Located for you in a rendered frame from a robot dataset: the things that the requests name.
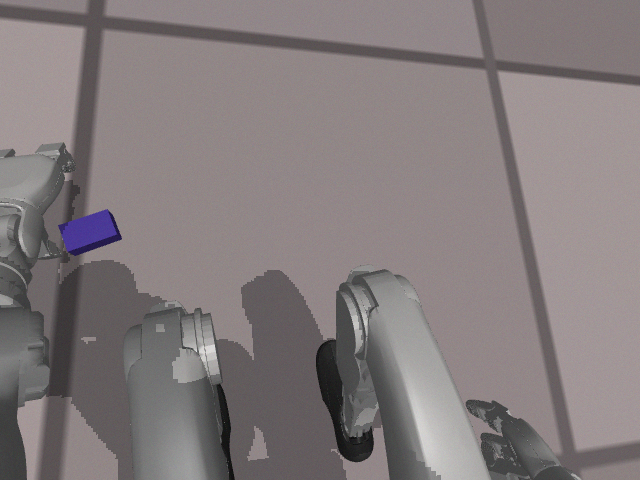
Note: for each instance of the left robot hand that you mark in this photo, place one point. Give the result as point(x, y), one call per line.
point(36, 180)

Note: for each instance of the right robot foot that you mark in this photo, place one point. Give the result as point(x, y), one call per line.
point(352, 448)

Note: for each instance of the left robot arm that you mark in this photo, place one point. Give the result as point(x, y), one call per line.
point(24, 350)

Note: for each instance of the left robot foot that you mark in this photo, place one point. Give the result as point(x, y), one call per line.
point(226, 431)

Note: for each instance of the small box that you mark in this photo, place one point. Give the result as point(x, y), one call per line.
point(90, 232)

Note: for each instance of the right robot hand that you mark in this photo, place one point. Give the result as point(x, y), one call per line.
point(525, 452)

